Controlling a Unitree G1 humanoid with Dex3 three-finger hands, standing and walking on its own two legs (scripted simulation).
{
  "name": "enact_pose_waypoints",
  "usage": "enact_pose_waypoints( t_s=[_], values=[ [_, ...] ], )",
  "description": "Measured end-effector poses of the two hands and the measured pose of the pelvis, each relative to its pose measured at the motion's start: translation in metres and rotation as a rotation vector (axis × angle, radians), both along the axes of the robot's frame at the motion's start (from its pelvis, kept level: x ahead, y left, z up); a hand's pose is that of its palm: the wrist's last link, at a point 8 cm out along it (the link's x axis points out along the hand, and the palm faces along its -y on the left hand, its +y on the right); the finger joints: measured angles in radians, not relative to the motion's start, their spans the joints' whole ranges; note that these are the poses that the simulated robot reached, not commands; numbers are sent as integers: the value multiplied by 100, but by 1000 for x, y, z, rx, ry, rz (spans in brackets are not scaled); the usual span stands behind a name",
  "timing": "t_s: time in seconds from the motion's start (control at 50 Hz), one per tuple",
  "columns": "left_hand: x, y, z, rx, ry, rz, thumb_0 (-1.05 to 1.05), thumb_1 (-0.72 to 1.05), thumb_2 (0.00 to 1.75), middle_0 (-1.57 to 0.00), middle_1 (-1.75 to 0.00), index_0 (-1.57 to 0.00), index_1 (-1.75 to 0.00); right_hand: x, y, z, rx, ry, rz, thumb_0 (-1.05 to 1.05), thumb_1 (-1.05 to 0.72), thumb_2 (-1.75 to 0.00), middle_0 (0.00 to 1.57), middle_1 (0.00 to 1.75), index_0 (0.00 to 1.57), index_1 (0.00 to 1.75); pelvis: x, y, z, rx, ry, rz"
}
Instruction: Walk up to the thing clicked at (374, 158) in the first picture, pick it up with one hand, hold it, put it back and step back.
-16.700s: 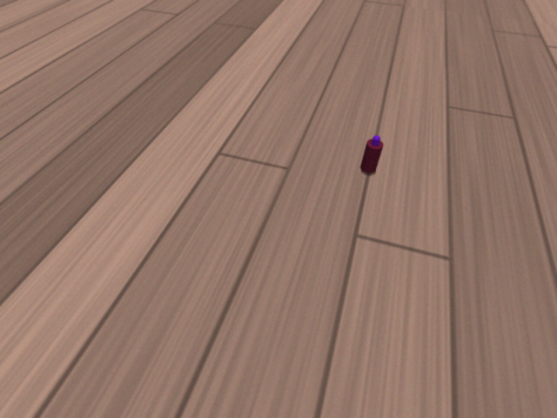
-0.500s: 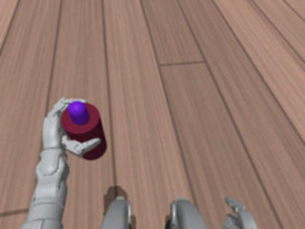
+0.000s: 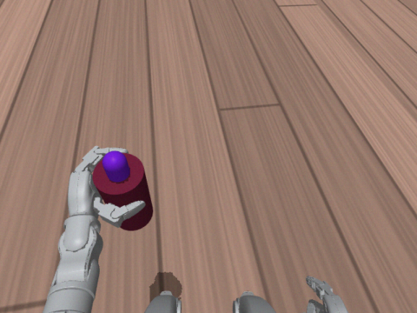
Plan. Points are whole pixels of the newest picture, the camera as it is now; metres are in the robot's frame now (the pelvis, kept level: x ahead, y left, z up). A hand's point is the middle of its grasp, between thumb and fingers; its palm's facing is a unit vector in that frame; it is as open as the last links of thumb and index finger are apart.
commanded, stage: lift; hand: left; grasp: from the side
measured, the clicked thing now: (125, 189) +0.35 +0.17 +0.03
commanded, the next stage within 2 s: hold in 0.44 s
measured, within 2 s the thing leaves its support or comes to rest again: neither
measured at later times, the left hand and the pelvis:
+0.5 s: hand (117, 177) +0.35 +0.17 +0.07, palm faces +0.15 -0.99 +0.00, open 11.7 cm; pelvis +0.01 +0.00 +0.02, yaw +0 degrees
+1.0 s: hand (113, 178) +0.34 +0.17 +0.09, palm faces +0.15 -0.99 +0.00, open 11.6 cm; pelvis +0.01 +0.00 +0.03, yaw +0 degrees
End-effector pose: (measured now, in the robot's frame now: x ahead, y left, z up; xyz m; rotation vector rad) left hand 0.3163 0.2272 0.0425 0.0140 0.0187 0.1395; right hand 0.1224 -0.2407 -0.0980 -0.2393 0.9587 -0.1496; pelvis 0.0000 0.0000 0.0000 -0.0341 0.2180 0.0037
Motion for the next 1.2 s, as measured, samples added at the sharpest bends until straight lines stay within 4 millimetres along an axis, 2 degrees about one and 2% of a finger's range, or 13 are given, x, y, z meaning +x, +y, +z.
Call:
enact_pose_waypoints(
  t_s=[0.2, 0.42, 1.0, 1.2],
  values=[
    [4, 0, 11, -11, -4, 12, 0, -59, 107, -63, -97, -64, -96, 9, -1, 11, 0, 0, 0, 1, -93, -91, 21, 30, 20, 30, 10, 0, 11, 3, -23, -1],
    [6, -1, 21, -10, -13, 6, 0, -59, 107, -63, -97, -64, -97, 9, -1, 15, 12, 12, -2, 1, -93, -91, 21, 30, 20, 30, 14, 0, 17, 6, -45, -3],
    [-10, -4, 42, -9, -44, 15, 0, -57, 104, -64, -94, -64, -94, 11, 1, 30, 17, -34, 0, 1, -94, -91, 20, 30, 20, 30, 10, -1, 28, 11, -102, -1],
    [-12, -8, 44, -19, -31, 13, 0, -57, 104, -64, -94, -64, -94, 12, 1, 33, 19, -46, 1, 1, -93, -91, 20, 30, 20, 30, 9, -1, 30, 12, -113, 0]
  ],
)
